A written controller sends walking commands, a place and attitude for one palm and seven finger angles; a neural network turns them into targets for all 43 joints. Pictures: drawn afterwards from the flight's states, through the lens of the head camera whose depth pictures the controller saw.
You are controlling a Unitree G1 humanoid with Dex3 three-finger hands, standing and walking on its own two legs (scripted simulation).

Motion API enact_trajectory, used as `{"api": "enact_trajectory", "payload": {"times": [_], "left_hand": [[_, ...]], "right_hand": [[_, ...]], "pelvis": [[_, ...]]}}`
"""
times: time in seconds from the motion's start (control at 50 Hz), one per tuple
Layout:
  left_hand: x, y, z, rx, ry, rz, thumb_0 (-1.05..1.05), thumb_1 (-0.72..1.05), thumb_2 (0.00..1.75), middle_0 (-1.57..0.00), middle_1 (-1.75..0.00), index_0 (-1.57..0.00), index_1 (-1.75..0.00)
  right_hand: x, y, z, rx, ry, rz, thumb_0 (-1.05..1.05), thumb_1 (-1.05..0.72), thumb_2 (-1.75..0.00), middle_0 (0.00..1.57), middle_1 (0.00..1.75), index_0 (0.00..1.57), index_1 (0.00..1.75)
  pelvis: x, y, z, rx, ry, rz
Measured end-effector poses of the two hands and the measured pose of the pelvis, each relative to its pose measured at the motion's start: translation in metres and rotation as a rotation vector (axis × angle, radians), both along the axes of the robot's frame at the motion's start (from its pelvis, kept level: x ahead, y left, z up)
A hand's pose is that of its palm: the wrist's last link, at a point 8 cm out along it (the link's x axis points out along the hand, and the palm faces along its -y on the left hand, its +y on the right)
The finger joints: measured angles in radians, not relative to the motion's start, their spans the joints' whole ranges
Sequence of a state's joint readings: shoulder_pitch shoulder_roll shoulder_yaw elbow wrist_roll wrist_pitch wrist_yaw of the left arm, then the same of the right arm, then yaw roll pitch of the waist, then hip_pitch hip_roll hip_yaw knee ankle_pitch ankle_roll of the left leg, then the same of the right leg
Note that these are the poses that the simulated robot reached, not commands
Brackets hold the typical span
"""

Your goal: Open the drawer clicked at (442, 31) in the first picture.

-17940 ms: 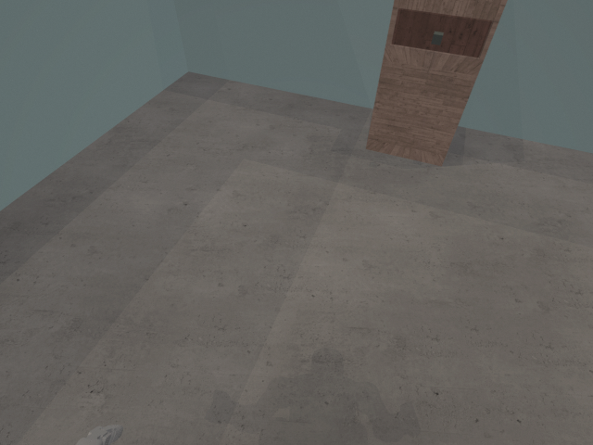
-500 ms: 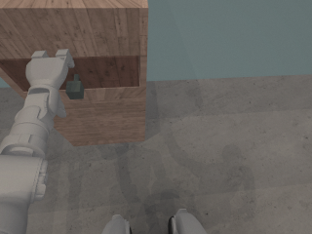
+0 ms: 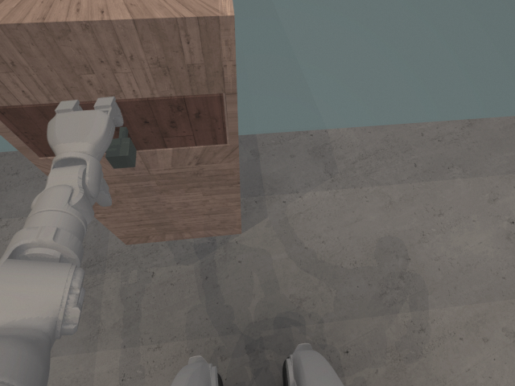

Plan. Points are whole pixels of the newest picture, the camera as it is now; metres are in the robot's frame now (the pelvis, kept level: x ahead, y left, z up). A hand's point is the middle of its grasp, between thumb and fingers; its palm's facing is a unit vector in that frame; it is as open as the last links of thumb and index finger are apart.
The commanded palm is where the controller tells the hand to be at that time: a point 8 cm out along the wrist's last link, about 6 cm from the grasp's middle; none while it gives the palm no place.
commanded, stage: lower the fingers behind the handle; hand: left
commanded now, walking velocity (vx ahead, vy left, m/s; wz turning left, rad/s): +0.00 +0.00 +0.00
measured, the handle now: (122, 144) +0.55 +0.21 -0.04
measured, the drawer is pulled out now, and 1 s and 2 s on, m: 0.00 0.00 0.00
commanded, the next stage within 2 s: close the thumb around the handle in 1.40 s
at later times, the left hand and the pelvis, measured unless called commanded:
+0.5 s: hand (114, 162) +0.50 +0.22 -0.03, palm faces -0.10 -0.02 -1.00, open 13.8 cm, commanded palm +0.49 +0.21 +0.02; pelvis -0.01 +0.00 -0.02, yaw +0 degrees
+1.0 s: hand (121, 168) +0.50 +0.22 -0.06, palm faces -0.04 -0.03 -1.00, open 13.8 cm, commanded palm +0.49 +0.21 -0.01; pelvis -0.02 +0.00 -0.04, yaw +0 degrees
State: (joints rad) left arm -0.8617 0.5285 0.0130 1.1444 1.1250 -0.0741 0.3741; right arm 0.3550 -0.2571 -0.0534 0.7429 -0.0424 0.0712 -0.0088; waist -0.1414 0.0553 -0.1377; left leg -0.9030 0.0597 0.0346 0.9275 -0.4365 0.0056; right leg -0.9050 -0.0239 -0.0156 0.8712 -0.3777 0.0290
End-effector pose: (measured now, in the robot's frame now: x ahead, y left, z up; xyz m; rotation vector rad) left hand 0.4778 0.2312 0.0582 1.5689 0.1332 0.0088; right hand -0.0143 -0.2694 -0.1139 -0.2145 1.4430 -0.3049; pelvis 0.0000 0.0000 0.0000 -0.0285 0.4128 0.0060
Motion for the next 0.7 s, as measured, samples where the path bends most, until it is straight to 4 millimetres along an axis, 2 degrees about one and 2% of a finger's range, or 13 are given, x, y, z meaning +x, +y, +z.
{"api": "enact_trajectory", "payload": {"times": [0.12,0.26,0.44,0.7], "left_hand": [[-0.002,-0.005,-0.007,-0.026,0.013,-0.038,0.00,-0.48,0.30,-0.31,-1.20,-0.32,-1.20],[0.007,-0.016,-0.010,-0.041,-0.042,-0.063,0.00,-0.49,0.30,-0.32,-1.20,-0.32,-1.20],[0.006,-0.012,-0.031,0.002,0.007,-0.006,0.00,-0.48,0.30,-0.31,-1.20,-0.32,-1.20],[0.008,-0.013,-0.039,-0.010,-0.025,-0.036,0.00,-0.49,0.30,-0.31,-1.20,-0.32,-1.20]], "right_hand": [[-0.003,-0.009,0.002,-0.036,0.010,0.007,0.00,-0.91,-0.90,0.20,0.30,0.21,0.30],[-0.005,-0.015,0.000,-0.063,-0.004,0.009,0.00,-0.91,-0.90,0.20,0.29,0.21,0.30],[-0.015,-0.005,-0.013,-0.027,0.010,-0.001,0.00,-0.91,-0.90,0.20,0.29,0.21,0.30],[-0.024,0.000,-0.025,-0.022,0.024,0.004,0.00,-0.91,-0.90,0.20,0.30,0.21,0.30]], "pelvis": [[-0.002,-0.003,-0.003,-0.005,0.010,0.011],[-0.006,-0.004,-0.012,-0.010,0.030,0.012],[-0.012,-0.003,-0.019,-0.007,0.054,0.002],[-0.017,-0.002,-0.031,-0.013,0.075,0.007]]}}
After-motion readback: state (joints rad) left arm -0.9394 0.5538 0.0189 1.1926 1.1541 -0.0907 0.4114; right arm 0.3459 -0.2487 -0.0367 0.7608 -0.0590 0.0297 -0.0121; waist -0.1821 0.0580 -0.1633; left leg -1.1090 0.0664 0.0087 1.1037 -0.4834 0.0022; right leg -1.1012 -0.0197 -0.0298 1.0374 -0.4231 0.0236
